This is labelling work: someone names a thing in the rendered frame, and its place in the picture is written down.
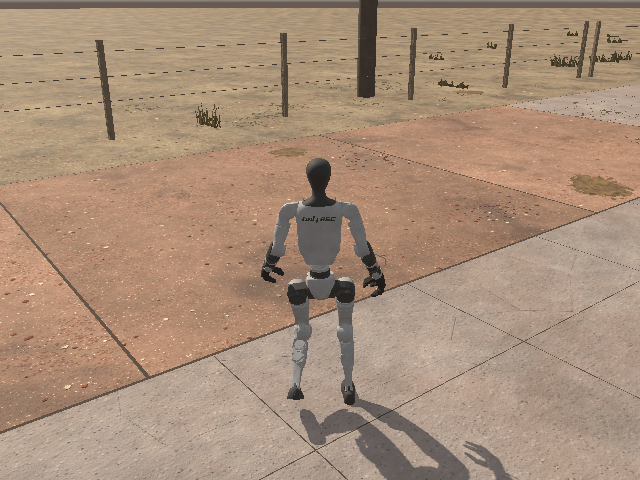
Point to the robot right thigh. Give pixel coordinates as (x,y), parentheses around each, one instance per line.
(345,295)

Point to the robot right upper arm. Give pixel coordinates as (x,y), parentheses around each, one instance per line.
(351,212)

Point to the robot right forearm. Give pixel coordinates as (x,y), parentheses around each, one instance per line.
(371,264)

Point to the left robot hand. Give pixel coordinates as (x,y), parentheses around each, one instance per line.
(266,276)

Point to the right robot hand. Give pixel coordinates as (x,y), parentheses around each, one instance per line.
(379,282)

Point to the robot torso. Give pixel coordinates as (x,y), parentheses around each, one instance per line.
(319,238)

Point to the robot left forearm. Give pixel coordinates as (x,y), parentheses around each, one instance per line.
(270,260)

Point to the robot left upper arm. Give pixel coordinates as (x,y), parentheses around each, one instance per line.
(287,212)

